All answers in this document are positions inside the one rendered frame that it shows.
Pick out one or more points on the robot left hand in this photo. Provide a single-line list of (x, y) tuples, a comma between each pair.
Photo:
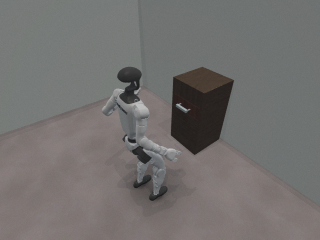
[(136, 92)]

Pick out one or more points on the cabinet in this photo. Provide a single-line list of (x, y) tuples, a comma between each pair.
[(209, 91)]

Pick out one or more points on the robot right hand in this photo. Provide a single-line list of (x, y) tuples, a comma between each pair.
[(171, 154)]

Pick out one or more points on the robot left shin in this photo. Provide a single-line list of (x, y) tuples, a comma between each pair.
[(141, 168)]

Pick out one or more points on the handle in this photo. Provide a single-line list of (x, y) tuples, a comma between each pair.
[(182, 108)]

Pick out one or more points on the humanoid robot torso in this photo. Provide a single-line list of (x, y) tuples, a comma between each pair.
[(128, 123)]

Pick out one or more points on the drawer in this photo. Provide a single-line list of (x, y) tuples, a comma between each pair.
[(194, 110)]

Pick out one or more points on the left robot upper arm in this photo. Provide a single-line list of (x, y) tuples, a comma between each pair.
[(112, 102)]

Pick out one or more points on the right robot upper arm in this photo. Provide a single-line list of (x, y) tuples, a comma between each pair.
[(141, 113)]

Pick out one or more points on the robot right forearm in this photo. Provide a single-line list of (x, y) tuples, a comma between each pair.
[(153, 147)]

